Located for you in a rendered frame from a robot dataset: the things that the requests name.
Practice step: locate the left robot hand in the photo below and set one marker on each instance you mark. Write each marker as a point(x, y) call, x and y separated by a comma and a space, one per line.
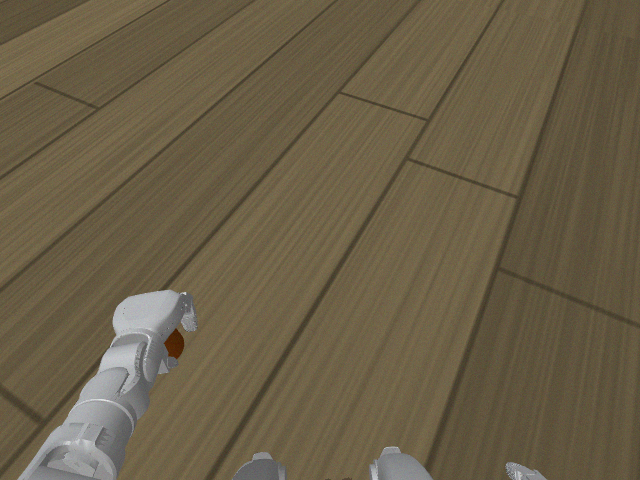
point(159, 312)

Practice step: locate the left robot arm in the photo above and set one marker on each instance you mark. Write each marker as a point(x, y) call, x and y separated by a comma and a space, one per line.
point(90, 444)

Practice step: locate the right robot hand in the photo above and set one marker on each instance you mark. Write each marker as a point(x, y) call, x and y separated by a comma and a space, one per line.
point(518, 472)

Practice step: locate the tin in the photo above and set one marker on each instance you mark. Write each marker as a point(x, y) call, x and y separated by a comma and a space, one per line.
point(175, 344)

